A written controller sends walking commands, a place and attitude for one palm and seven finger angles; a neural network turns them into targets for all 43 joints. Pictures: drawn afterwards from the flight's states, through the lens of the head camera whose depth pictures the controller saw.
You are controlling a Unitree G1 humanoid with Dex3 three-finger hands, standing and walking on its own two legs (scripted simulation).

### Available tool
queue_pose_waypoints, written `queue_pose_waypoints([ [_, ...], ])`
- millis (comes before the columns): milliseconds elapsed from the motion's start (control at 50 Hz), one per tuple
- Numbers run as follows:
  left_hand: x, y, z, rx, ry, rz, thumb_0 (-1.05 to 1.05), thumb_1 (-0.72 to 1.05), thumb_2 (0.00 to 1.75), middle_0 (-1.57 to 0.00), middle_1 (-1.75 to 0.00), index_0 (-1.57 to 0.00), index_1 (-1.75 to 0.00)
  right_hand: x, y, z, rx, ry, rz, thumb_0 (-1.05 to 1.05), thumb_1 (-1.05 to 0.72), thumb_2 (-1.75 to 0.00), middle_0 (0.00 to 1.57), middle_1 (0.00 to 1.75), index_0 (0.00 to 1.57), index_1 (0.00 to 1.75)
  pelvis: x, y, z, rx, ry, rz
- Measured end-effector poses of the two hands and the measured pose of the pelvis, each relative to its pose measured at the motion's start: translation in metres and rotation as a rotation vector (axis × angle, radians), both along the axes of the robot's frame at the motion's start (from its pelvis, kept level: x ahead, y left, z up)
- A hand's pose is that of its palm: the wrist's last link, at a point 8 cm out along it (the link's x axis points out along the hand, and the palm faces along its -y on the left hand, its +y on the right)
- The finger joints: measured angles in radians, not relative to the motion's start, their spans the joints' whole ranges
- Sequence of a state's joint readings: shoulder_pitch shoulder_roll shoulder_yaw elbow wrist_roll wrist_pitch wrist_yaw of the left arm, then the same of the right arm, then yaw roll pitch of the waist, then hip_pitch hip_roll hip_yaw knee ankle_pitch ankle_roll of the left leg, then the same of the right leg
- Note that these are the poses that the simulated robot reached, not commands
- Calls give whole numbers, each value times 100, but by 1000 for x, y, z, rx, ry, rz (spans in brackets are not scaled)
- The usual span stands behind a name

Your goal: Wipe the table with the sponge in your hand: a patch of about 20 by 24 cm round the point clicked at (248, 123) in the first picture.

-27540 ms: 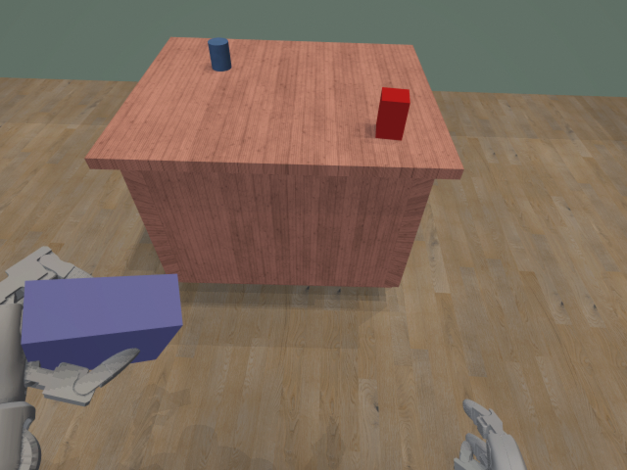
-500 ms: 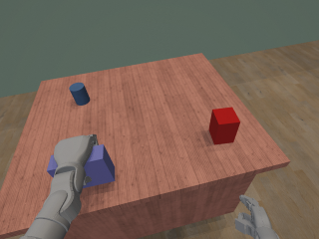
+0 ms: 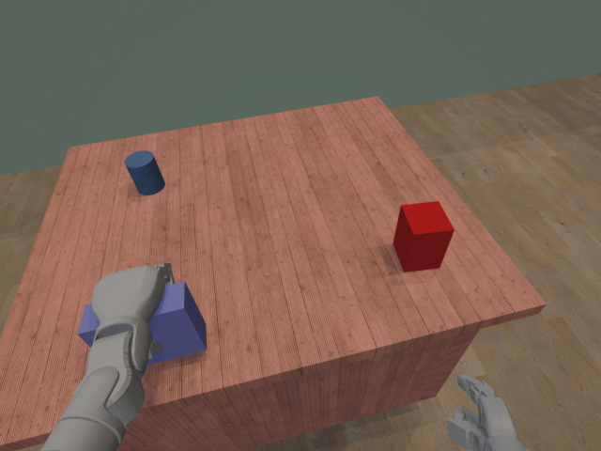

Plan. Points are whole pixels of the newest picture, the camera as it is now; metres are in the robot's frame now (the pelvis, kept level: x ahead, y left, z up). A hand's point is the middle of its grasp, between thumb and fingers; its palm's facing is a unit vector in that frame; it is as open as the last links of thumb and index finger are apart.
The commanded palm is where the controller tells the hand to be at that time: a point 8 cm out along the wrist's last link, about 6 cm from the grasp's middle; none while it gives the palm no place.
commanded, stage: lower the sponge onto the table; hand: left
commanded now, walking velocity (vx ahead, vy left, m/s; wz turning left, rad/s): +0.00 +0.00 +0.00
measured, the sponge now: (153, 334) +0.27 +0.27 -0.03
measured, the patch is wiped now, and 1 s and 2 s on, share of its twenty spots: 0.00 0.10 0.40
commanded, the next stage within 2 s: wipe forward along the first lane in 0.84 s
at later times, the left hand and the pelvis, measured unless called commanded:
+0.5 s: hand (158, 324) +0.27 +0.26 +0.00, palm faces -0.09 -0.08 -0.99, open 9.3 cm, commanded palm +0.25 +0.25 +0.06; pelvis +0.00 +0.01 +0.00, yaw +1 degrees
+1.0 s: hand (163, 321) +0.28 +0.26 -0.01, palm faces -0.11 -0.05 -0.99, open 9.3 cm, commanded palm +0.26 +0.26 +0.04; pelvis -0.01 +0.00 -0.01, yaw +0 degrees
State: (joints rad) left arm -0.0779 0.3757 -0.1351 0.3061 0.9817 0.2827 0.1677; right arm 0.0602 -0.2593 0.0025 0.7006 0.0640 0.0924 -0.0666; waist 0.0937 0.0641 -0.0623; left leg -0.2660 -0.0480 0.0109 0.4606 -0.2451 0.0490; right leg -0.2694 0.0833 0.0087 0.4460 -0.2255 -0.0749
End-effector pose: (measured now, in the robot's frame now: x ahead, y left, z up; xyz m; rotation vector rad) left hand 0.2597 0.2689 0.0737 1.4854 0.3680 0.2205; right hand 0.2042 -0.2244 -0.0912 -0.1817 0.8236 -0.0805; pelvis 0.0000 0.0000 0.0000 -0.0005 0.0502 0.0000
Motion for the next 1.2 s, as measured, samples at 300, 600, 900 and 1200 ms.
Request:
queue_pose_waypoints([
  [300, 5, -4, -11, -3, -9, -32, 0, -45, 106, -81, -141, -82, -141, -6, 15, -5, 20, 23, 2, 2, -91, -90, 20, 30, 20, 30, 0, 11, -2, -5, 17, 4],
  [600, -1, -13, -22, 7, -4, -31, 0, -45, 106, -81, -141, -82, -141, -8, 17, -5, 26, 24, 9, 2, -91, -90, 20, 30, 20, 30, -5, 10, -4, -4, 14, 8],
  [900, 2, -14, -29, 32, 22, -5, 0, -45, 106, -81, -141, -82, -141, -19, -1, -10, 9, 49, -14, 2, -91, -90, 20, 30, 20, 30, -11, -1, -6, 1, 24, 14],
  [1200, 24, -4, -31, 51, 37, 6, 0, -45, 106, -81, -141, -82, -141, -51, -28, -22, -20, 127, -84, 1, -91, -90, 20, 30, 20, 30, -12, -10, -9, 2, 68, 6],
])
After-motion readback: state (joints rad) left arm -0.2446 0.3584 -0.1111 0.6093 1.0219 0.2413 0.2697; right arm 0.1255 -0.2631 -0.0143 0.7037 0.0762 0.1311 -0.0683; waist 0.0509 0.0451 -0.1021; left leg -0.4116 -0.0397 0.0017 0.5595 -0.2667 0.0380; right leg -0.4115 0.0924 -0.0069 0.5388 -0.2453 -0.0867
